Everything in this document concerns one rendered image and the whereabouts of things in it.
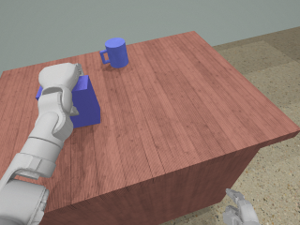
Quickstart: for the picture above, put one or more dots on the left robot upper arm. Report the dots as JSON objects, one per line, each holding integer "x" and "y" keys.
{"x": 22, "y": 203}

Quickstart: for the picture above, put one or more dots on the robot left hand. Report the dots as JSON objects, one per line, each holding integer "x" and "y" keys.
{"x": 65, "y": 74}

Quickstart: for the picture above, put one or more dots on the sponge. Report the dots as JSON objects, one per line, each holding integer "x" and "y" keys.
{"x": 85, "y": 101}

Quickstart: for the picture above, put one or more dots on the table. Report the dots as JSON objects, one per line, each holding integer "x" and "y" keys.
{"x": 178, "y": 125}

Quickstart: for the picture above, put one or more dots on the robot right hand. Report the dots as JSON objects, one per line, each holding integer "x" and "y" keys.
{"x": 244, "y": 211}

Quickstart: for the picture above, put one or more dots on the left robot forearm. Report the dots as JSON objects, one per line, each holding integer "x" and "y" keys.
{"x": 43, "y": 146}

